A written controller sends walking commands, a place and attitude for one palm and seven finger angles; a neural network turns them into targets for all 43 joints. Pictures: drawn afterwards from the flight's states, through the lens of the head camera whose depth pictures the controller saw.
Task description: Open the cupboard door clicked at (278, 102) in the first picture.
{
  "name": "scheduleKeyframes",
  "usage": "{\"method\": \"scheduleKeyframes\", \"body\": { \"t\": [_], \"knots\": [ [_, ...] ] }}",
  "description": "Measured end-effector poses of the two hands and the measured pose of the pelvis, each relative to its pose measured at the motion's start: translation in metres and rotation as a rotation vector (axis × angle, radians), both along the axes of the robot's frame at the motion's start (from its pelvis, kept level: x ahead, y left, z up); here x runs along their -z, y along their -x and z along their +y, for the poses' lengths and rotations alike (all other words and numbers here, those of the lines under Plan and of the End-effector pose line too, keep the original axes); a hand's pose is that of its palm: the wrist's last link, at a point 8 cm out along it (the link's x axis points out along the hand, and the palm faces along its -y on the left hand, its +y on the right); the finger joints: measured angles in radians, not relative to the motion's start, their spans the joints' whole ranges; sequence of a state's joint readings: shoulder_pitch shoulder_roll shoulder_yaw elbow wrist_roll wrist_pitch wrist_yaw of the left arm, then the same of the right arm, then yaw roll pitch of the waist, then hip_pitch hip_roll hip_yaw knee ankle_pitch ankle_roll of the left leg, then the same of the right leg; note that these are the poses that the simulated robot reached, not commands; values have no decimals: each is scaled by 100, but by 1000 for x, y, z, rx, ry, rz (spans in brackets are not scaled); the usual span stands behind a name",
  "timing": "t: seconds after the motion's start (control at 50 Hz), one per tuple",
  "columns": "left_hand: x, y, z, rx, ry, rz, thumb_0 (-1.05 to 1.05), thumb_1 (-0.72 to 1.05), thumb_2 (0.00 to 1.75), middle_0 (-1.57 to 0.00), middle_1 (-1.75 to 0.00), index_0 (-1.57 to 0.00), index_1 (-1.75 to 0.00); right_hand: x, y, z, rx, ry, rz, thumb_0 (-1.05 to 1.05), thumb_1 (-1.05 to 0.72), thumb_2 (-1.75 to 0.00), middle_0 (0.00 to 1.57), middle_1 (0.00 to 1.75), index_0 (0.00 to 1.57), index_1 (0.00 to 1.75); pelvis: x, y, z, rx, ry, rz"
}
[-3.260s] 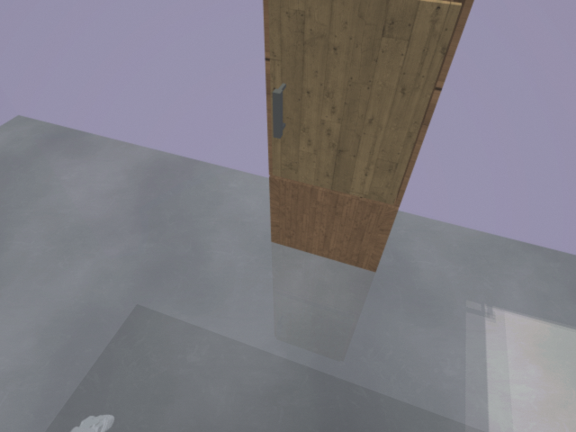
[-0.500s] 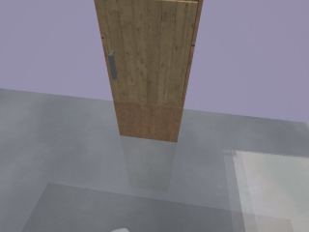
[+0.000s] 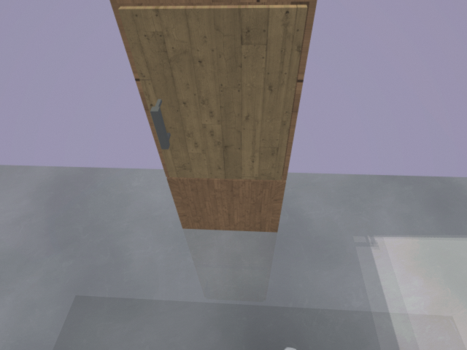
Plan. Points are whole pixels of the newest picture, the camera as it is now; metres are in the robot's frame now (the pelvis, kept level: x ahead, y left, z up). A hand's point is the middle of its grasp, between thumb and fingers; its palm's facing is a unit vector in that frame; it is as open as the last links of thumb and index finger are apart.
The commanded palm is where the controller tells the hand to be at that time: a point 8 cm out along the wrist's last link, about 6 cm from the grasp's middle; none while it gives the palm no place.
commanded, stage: take the last steps up to it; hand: left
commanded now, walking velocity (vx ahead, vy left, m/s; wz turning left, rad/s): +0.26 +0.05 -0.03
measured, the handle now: (162, 124) +0.74 +0.25 -0.06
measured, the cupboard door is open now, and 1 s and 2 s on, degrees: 0 0 0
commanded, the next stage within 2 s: come to a stop and stand still in 0.24 s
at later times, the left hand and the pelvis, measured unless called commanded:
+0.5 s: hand out of the picture +0.12 +0.22 -0.19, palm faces +0.10 -0.98 -0.16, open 7.3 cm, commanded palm none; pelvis +0.17 +0.05 -0.01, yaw +0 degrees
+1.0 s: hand (147, 336) +0.18 +0.19 -0.15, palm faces +0.01 -0.97 -0.25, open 7.4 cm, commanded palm none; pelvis +0.14 +0.01 +0.01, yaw -3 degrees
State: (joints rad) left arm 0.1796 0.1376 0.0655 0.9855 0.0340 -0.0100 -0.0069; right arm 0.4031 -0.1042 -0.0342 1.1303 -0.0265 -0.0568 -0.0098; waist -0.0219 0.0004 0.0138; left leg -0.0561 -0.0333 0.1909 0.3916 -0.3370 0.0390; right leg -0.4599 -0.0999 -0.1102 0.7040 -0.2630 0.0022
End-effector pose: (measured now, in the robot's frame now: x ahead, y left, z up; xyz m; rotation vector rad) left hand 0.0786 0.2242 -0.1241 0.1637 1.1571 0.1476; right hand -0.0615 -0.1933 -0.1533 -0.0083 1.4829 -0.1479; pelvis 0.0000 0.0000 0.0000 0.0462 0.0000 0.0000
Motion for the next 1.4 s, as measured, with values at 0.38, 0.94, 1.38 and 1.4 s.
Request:
{"method": "scheduleKeyframes", "body": {
  "t": [0.38, 0.94, 1.38, 1.4],
  "knots": [
    [14, -32, 26, -116, 31, 214, -1, 93, 90, -20, -30, -20, -30, -26, -258, -22, -132, 126, -241, 1, -93, -90, 20, 30, 20, 30, -6, -137, 25, -22, 66, 2],
    [2, -116, 28, -4, -59, 62, 0, 91, 90, -19, -30, -20, -30, -2, -228, -37, -13, 109, -167, 1, -91, -90, 20, 30, 20, 30, 3, -137, 12, 27, 32, -6],
    [30, -52, 47, -72, 7, 252, 1, 91, 90, -20, -30, -20, -30, -14, -244, 7, -115, 146, -191, 1, -91, -90, 20, 30, 20, 30, 7, -145, 49, -4, 64, 11],
    [30, -54, 53, -72, 6, 239, 1, 91, 90, -20, -30, -20, -30, -15, -251, 13, -120, 149, -216, 1, -92, -90, 20, 30, 20, 30, 7, -144, 53, -4, 64, 3]
  ]
}}
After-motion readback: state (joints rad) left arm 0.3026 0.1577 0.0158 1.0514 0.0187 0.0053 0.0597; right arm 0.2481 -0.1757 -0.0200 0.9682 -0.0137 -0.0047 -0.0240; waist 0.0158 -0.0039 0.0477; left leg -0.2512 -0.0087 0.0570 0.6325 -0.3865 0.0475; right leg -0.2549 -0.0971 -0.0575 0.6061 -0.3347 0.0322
